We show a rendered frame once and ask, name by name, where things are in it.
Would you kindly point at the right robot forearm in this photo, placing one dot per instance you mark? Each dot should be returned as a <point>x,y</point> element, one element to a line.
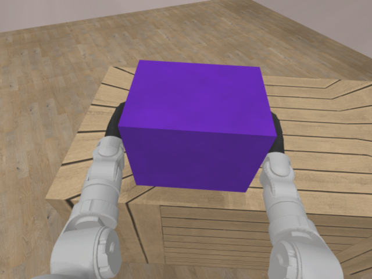
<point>284,208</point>

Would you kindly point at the robot right upper arm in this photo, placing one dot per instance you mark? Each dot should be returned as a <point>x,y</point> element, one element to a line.
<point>290,259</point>

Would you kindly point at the pedestal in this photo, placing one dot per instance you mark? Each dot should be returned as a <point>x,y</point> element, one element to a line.
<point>327,129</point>

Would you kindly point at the robot left upper arm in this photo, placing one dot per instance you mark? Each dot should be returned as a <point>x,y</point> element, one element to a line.
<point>90,253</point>

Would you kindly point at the left robot hand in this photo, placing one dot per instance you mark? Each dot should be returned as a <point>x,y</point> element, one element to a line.
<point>112,128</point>

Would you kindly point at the carton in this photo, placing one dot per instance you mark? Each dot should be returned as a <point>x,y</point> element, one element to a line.
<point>196,126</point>

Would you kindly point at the left robot forearm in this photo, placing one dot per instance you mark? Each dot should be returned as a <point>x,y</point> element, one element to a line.
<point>97,205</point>

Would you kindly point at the right robot hand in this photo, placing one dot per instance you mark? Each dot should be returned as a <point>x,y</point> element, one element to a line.
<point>278,145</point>

